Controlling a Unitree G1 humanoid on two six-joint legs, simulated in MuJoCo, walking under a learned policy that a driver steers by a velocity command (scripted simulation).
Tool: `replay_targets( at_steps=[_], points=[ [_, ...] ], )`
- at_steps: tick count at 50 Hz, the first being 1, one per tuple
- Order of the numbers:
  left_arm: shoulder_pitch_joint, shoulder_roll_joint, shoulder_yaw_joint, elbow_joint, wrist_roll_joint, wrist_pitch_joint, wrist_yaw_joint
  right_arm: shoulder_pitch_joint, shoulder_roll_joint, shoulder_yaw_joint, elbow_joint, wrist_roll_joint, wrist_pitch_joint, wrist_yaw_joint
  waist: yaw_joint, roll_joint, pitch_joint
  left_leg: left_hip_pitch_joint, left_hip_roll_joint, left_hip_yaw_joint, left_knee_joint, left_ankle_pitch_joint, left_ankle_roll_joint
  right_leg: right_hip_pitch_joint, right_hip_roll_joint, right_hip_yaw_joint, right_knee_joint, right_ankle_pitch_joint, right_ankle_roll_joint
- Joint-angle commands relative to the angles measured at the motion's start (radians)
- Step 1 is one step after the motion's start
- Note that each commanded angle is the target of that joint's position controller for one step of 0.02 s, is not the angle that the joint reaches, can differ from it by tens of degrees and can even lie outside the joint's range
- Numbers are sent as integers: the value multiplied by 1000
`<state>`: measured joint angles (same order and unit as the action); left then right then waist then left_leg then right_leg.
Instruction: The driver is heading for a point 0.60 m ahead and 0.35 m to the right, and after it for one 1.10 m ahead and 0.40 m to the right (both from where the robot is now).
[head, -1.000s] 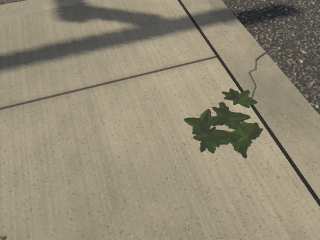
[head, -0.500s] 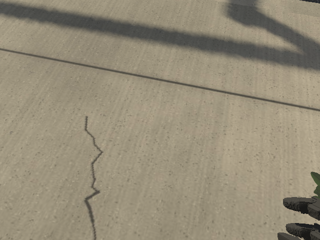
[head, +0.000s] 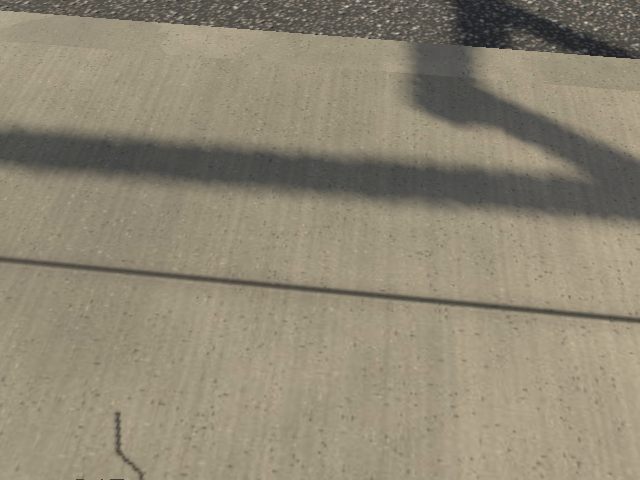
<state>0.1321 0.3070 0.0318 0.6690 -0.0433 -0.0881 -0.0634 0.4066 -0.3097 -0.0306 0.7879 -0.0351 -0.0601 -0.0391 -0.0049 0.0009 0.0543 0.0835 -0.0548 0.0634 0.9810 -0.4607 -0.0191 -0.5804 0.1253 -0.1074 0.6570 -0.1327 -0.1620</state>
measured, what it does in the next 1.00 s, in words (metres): walks ahead, turning right: left foot, then right foot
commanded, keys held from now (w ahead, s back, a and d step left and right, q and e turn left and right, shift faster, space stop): w+e+shift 0.94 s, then w+q+shift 0.06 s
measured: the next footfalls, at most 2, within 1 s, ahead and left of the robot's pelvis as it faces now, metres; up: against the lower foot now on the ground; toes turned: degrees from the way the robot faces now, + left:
left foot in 0.38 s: +0.58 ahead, +0.15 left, +0.00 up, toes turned -30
right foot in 0.86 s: +0.79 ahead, -0.27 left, +0.00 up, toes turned -53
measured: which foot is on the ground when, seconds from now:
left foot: up 0.00-0.36, down 0.38-0.86, up 0.88-1.00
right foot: down 0.00-0.38, up 0.40-0.84, down 0.86-1.00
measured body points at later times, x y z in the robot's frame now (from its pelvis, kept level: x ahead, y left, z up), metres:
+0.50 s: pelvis +0.44 +0.05 +0.03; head +0.45 +0.04 +0.48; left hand +0.65 +0.27 -0.07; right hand +0.47 -0.26 -0.04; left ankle +0.55 +0.16 -0.69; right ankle +0.28 +0.00 -0.57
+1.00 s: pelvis +0.76 -0.19 +0.03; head +0.76 -0.21 +0.47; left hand +1.04 -0.11 -0.08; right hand +0.64 -0.46 -0.06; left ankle +0.85 +0.00 -0.57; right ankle +0.77 -0.24 -0.69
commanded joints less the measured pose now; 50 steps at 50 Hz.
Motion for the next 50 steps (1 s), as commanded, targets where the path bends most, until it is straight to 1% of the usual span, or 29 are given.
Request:
replay_targets(
  at_steps=[1,2,3,4,6,10,12,16,17,18,19,20,21,22,24,25,28,32,36,38,40,42,43,44,45,46,47,48,50],
  points=[
    [421,160,71,22,38,14,40,-154,-111,11,-227,79,-110,48,184,-129,-311,-928,-11,-256,672,22,37,1003,-361,989,-395,-671,-246],
    [358,139,61,14,48,4,38,-212,-116,11,-260,82,-124,55,111,22,-179,-894,25,-254,554,87,68,815,-353,952,-443,-600,-208],
    [286,122,56,-4,47,-7,32,-219,-92,19,-252,56,-126,56,44,136,-86,-828,50,-250,455,117,80,616,-317,899,-467,-514,-203],
    [216,129,57,-27,52,-14,38,-189,-81,19,-241,34,-119,51,-12,137,-42,-761,76,-267,382,136,70,472,-260,826,-476,-429,-210],
    [152,111,54,-44,41,-8,45,-155,-94,14,-223,22,-94,41,-61,74,25,-709,113,-247,269,150,34,303,-188,693,-504,-299,-210],
    [159,122,58,-27,5,-5,76,-344,-41,37,-305,-6,-83,32,-1,-2,94,-512,93,-139,-172,405,-47,6,-73,478,-501,-143,-142],
    [213,144,68,-2,-7,1,82,-410,-28,34,-328,16,-84,34,58,-39,40,-347,44,-128,-329,587,-73,-21,-69,486,-478,-200,-84],
    [257,120,71,25,-16,24,91,-415,-102,-9,-328,74,-88,28,66,-100,-6,-365,49,-213,-493,520,-84,280,-114,587,-306,-234,-23],
    [254,117,71,27,-8,33,89,-356,-122,-27,-313,80,-92,28,29,-111,-40,-319,49,-207,-494,449,-67,333,-130,596,-225,-156,-3],
    [237,115,68,22,7,36,80,-213,-154,-54,-289,85,-95,27,-62,-108,-125,-184,62,-192,-478,371,-37,355,-112,564,-47,-4,35],
    [219,43,42,-6,37,37,68,10,-184,-70,-255,85,-88,20,-166,-62,-299,116,178,-273,-391,218,7,230,-84,491,266,-4,71],
    [379,-97,2,-48,4,25,62,87,-277,-81,-230,35,-76,28,-66,375,-442,421,426,-836,-595,-206,160,-93,28,362,640,-465,110],
    [382,-23,-7,-62,-43,23,69,52,-256,-86,-226,37,-68,43,-59,492,-406,378,503,-1127,-718,-549,196,-279,-87,301,817,-367,113],
    [267,59,10,-56,-33,30,74,-15,-167,-71,-247,39,-63,36,-98,301,-240,247,451,-964,-725,-470,169,-323,-131,264,862,-259,124],
    [107,87,23,-81,18,34,67,-39,-126,-62,-208,18,-49,31,-102,44,-79,29,358,-602,-703,-41,131,-273,-197,225,782,-171,118],
    [92,78,28,-97,14,39,58,-61,-104,-55,-186,11,-52,29,-70,68,-41,-47,332,-497,-713,74,130,-237,-231,236,734,-144,116],
    [73,29,21,-122,-9,69,44,-73,-34,-40,-127,38,-62,38,-34,110,-2,-110,298,-304,-749,229,123,-246,-279,216,694,-142,104],
    [6,24,11,-155,2,68,28,-110,-82,-51,-95,26,-64,33,-8,58,75,-174,295,-110,-825,394,131,-293,-282,196,560,28,128],
    [-151,25,5,-187,7,48,-4,-40,-134,-56,-49,24,-63,25,-64,-14,137,-115,265,60,-867,557,74,-243,-238,73,274,197,96],
    [-192,28,8,-202,2,36,-22,-21,-182,-61,-32,22,-56,19,-53,16,117,-84,253,134,-815,948,27,-101,-169,-22,137,205,56],
    [-147,83,34,-199,-2,37,-26,0,-240,-73,-24,24,-38,0,8,109,33,-4,271,161,-657,1480,12,42,-74,-95,125,127,29],
    [186,180,90,-120,-11,59,-14,-81,-277,-86,-60,27,-18,-7,201,168,-132,-95,306,141,-266,1715,36,422,-36,-66,138,28,-32],
    [444,234,125,-40,-9,71,4,-149,-250,-80,-92,38,-26,0,316,86,-209,-328,237,136,91,1374,35,789,-75,49,3,116,-86],
    [457,268,129,-6,-8,84,27,-196,-69,-29,-127,14,-63,12,247,-272,-155,-654,-3,105,578,44,11,955,-172,274,-19,225,-132],
    [333,282,101,-82,36,51,24,-10,-25,3,-211,56,-112,31,65,-336,-418,-955,-27,-189,766,-129,12,1160,-386,903,-196,-248,-379],
    [350,195,100,-99,36,38,28,-166,-131,-9,-231,69,-140,38,156,-108,-388,-984,28,-249,640,7,55,1075,-388,1005,-381,-527,-311],
    [315,179,92,-82,42,17,25,-225,-131,-13,-251,88,-142,37,88,19,-174,-982,55,-230,505,63,64,859,-373,951,-450,-506,-262],
    [224,133,77,-81,44,0,24,-182,-115,-11,-208,73,-127,28,17,134,-111,-886,121,-226,401,123,57,680,-352,837,-443,-397,-217],
    [113,75,52,-87,61,-6,34,-80,-110,-16,-145,52,-79,34,-65,71,-26,-735,188,-207,300,186,18,411,-274,628,-455,-242,-182]
  ],
)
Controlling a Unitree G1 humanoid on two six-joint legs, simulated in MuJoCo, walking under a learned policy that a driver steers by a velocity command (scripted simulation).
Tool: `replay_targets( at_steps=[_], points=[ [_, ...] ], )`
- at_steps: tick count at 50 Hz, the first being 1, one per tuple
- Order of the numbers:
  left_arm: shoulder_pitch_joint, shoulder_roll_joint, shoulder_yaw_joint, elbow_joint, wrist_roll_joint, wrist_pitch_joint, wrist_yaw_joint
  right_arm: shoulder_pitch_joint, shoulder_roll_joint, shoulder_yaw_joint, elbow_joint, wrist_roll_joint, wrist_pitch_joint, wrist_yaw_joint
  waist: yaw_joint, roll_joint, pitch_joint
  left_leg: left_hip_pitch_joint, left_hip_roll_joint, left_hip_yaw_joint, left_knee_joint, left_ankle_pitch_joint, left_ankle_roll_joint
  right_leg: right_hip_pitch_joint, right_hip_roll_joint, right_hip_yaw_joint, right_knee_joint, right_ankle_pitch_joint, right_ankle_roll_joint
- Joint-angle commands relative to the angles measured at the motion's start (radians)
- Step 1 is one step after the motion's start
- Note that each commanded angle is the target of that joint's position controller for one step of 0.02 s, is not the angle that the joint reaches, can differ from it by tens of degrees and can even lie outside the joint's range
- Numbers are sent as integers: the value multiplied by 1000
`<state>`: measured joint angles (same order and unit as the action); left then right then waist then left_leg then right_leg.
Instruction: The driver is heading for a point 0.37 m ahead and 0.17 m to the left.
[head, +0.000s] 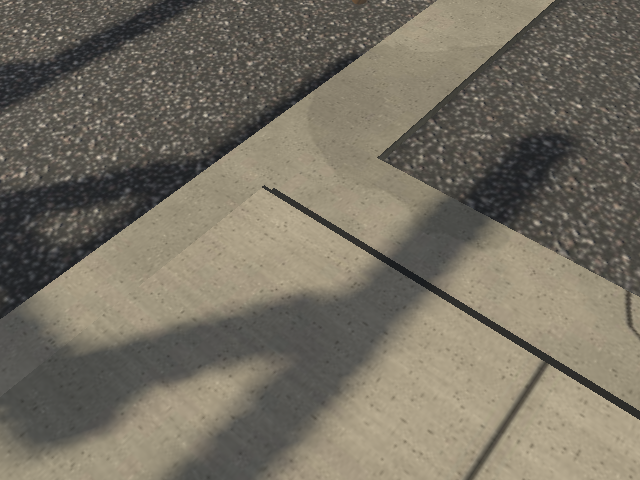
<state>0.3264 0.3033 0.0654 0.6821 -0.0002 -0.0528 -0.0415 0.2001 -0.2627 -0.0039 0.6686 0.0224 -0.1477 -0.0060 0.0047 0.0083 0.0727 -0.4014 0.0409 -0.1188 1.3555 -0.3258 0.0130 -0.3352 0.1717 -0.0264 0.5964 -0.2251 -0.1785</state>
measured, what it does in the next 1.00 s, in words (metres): walks ahead: left foot, then right foot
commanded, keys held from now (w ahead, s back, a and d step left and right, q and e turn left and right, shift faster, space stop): w+q+shift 0.20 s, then shift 0.80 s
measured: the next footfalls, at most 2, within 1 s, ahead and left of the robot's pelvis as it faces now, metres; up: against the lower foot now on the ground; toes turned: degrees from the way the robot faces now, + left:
left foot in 0.34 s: +0.55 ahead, +0.19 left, +0.00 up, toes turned +6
right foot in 0.76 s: +0.63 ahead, -0.04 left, +0.00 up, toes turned +9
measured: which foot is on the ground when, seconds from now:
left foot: up 0.00-0.32, down 0.34-1.00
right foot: down 0.00-0.36, up 0.38-0.74, down 0.76-1.00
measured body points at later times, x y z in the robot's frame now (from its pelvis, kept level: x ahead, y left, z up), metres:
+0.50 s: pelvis +0.40 +0.10 +0.00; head +0.45 +0.09 +0.45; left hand +0.45 +0.38 -0.12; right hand +0.58 -0.13 -0.11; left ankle +0.51 +0.18 -0.72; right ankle +0.31 -0.05 -0.62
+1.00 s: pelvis +0.54 +0.07 +0.02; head +0.55 +0.05 +0.47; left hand +0.63 +0.33 -0.10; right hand +0.67 -0.17 -0.12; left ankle +0.52 +0.18 -0.72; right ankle +0.59 -0.05 -0.72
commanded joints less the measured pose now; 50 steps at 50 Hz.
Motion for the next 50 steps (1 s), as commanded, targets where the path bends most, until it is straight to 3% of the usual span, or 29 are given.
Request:
replay_targets(
  at_steps=[1,3,5,7,9,10,13,15,16,17,18,19,20,21,22,23,24,26,29,31,34,37,38,39,40,41,42,44,50],
  points=[
    [-87,55,9,-83,11,-41,15,125,-150,-43,-17,-8,29,1,-77,40,-9,-224,119,3,-112,60,-32,73,-299,461,-401,-90,-150],
    [-42,64,5,-43,6,-53,25,43,-98,-26,-50,-19,50,-4,-42,-2,38,-242,134,51,-204,178,-57,-30,-257,314,-421,34,-122],
    [-5,71,1,-15,7,-65,34,-59,-72,-10,-75,-23,49,-3,13,-25,59,-247,131,83,-383,382,-58,-48,-224,191,-438,94,-85],
    [42,77,-3,12,1,-78,38,-144,-62,-5,-79,-16,36,11,71,-8,56,-173,93,122,-559,610,-37,-29,-223,116,-471,91,-43],
    [97,94,-3,47,-4,-85,38,-213,-65,-9,-94,6,28,27,110,-9,81,-181,55,126,-683,677,-14,81,-263,83,-514,129,-10],
    [119,94,-5,66,-4,-82,37,-242,-71,-12,-103,15,25,38,121,-11,94,-225,40,126,-737,666,1,173,-277,61,-511,176,11],
    [155,100,-8,119,-4,-41,48,-293,-64,-17,-140,-8,5,83,110,-36,85,-235,-35,176,-887,618,49,365,-311,40,-388,555,51],
    [145,141,-2,127,16,-18,62,-156,-112,-43,-109,-16,7,86,23,-97,-50,-102,-122,210,-861,494,75,493,-334,58,-214,983,77],
    [111,161,2,123,32,-7,64,9,-148,-60,-66,-8,15,75,-69,-124,-140,38,-135,197,-842,465,93,507,-333,59,-37,1119,88],
    [30,169,2,108,32,-1,62,198,-169,-67,-21,-8,24,58,-191,-116,-211,255,-74,141,-905,599,120,405,-307,22,214,1082,119],
    [145,37,-27,82,68,-6,56,261,-268,-73,4,-45,35,50,-100,199,-394,694,159,-86,-678,1061,211,61,-183,5,663,220,170],
    [328,-15,-61,138,-8,-19,35,317,-211,-64,16,-68,23,62,-99,295,-653,1038,426,-605,-754,1004,448,-265,-22,210,1034,-443,224],
    [210,146,-26,144,-34,-23,29,296,-168,-72,-7,-57,43,55,-177,64,-700,954,341,-525,-819,831,371,-233,-81,294,1030,-371,199],
    [50,153,-20,66,-45,-21,33,159,-152,-59,-19,-37,52,49,-130,22,-499,760,299,-378,-869,776,314,-273,-151,234,913,-317,190],
    [-26,126,-29,41,-26,-17,42,72,-133,-48,-20,-28,56,44,-79,-65,-316,523,262,-294,-923,799,285,-276,-191,167,820,-296,197],
    [-43,115,-25,40,-15,-4,50,35,-117,-41,-16,-37,53,38,-41,-72,-218,341,226,-230,-964,841,277,-232,-215,145,746,-267,204],
    [5,98,-24,51,-12,11,54,22,-106,-36,-6,-50,51,40,2,-39,-184,213,193,-174,-1007,859,270,-145,-232,139,692,-247,212],
    [77,45,-35,77,-3,27,69,-26,-97,-35,9,-51,42,49,46,6,-169,77,164,-79,-1046,925,280,-64,-251,122,550,-229,236],
    [66,24,-41,79,9,34,83,-62,-120,-43,33,-48,49,43,54,38,-224,52,136,15,-1046,968,264,7,-258,101,327,-75,251],
    [12,36,-36,79,6,38,82,-54,-123,-44,52,-45,66,36,29,48,-235,60,121,40,-1059,805,239,35,-251,96,229,62,248],
    [-78,57,-26,63,6,46,79,-51,-115,-39,81,-46,87,31,0,73,-180,43,122,13,-1085,456,218,48,-249,105,117,111,235],
    [-92,55,-18,64,22,39,76,-57,-81,-25,104,-33,100,31,17,75,-145,35,94,-9,-1024,215,162,135,-227,87,-88,164,198],
    [-99,74,-15,55,33,34,77,-17,-55,-15,118,-34,99,31,7,40,-135,30,56,-4,-985,145,110,170,-271,137,-157,274,175],
    [-128,135,-3,40,30,38,83,75,-54,-17,134,-48,96,31,-60,-70,-140,3,-21,37,-927,2,63,206,-344,209,-152,359,135],
    [-155,120,-3,50,23,45,84,117,-32,-11,144,-45,101,26,-89,-169,-155,50,-61,94,-918,-35,31,145,-351,221,-172,175,95],
    [-168,57,-14,52,20,47,77,56,-45,-10,142,-48,113,18,-58,-144,-128,112,-56,107,-920,11,14,57,-308,207,-203,-11,111],
    [-174,35,-21,55,22,45,71,13,-61,-16,137,-46,127,10,-43,-117,-96,118,-50,103,-921,33,13,24,-280,189,-212,-59,134],
    [-171,46,-19,65,21,33,68,7,-74,-20,146,-49,144,2,-35,-101,-82,115,-35,83,-930,58,16,39,-261,168,-196,1,150],
    [-141,45,-15,111,7,23,76,0,-77,-26,188,-34,134,-5,-11,-44,-138,134,-21,75,-916,194,5,157,-246,141,-118,268,134]
  ],
)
